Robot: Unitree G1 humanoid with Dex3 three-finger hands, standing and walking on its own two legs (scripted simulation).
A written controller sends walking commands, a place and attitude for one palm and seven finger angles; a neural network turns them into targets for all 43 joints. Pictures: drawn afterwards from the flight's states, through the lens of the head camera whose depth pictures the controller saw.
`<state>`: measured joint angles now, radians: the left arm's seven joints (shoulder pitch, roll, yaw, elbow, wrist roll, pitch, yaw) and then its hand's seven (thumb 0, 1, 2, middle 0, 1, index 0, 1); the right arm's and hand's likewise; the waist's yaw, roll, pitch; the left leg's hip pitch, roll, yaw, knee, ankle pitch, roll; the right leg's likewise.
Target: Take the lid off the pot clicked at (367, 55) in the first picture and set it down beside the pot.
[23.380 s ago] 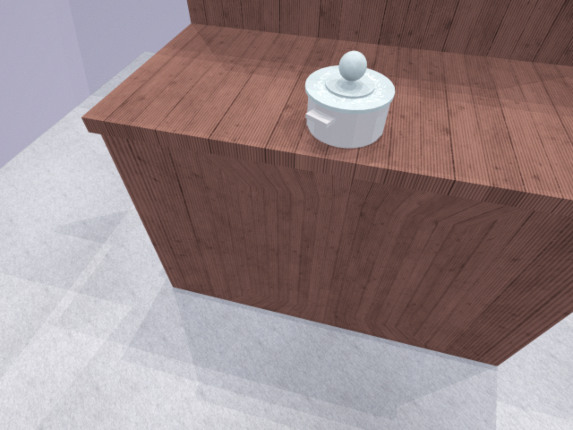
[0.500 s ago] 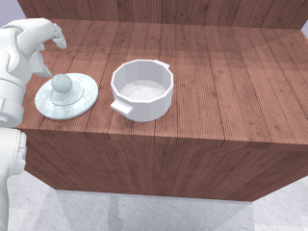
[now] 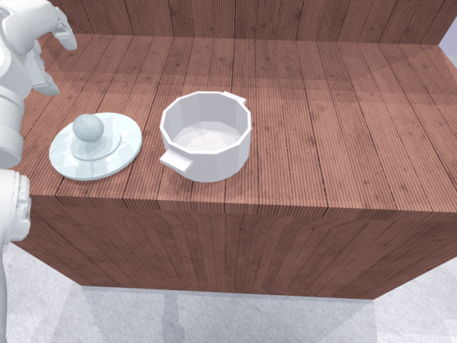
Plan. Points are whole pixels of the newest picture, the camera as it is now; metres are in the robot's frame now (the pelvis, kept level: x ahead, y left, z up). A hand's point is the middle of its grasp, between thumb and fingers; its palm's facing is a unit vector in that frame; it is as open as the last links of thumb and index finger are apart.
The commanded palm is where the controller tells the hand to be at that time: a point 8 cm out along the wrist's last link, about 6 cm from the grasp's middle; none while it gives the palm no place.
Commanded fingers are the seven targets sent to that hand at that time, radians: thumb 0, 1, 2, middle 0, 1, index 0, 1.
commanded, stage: draw the hand back to the body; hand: left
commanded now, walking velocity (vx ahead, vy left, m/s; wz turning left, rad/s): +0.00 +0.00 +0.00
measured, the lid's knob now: (88, 128) +0.50 +0.25 +0.09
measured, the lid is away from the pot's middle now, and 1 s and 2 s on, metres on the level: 0.23 0.23 0.23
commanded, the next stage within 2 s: none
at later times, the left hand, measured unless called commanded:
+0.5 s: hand (32, 89) +0.44 +0.26 +0.22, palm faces -0.18 -0.03 -0.98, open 11.0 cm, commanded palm +0.40 +0.26 +0.29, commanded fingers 0.00 -0.14 0.91 -0.49 -0.60 -0.49 -0.60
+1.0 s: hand (24, 76) +0.38 +0.21 +0.29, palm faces +0.37 -0.91 -0.18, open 10.3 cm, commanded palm +0.32 +0.26 +0.28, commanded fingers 0.00 0.33 0.91 -0.36 -0.46 -0.36 -0.46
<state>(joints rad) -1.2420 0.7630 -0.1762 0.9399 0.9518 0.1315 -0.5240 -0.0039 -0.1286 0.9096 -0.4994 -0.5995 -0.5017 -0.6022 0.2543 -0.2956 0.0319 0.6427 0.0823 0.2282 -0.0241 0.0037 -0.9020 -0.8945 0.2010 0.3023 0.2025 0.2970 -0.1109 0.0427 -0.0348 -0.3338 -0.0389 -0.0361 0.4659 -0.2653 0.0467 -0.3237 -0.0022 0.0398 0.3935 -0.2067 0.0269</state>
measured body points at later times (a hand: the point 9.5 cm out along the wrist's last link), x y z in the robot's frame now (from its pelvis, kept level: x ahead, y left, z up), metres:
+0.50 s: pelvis +0.01 +0.00 +0.00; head +0.05 -0.02 +0.45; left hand +0.45 +0.26 +0.28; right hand +0.14 -0.26 -0.11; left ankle -0.03 +0.09 -0.74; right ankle -0.01 -0.15 -0.74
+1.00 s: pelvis +0.01 -0.02 +0.00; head +0.02 -0.04 +0.45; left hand +0.35 +0.26 +0.30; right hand +0.16 -0.27 -0.10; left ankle -0.03 +0.09 -0.74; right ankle -0.01 -0.15 -0.74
